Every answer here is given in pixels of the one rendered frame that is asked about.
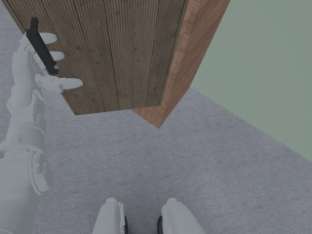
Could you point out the robot left shin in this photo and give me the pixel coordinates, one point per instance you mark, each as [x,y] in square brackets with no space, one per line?
[112,199]

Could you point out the cupboard door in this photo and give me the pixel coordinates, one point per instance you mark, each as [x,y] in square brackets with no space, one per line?
[121,50]

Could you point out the handle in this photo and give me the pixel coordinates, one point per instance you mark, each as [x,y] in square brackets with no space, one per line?
[39,46]

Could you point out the robot shin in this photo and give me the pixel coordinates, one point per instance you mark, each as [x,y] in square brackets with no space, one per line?
[165,231]
[112,199]

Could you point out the robot left hand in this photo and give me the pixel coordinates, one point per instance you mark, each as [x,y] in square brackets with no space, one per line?
[25,67]

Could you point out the robot left upper arm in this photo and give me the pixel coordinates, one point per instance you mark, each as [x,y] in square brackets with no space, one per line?
[24,178]

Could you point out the left robot forearm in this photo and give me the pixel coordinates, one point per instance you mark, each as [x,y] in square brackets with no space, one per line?
[28,126]

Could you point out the robot right shin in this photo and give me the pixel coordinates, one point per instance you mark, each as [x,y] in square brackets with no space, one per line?
[165,231]

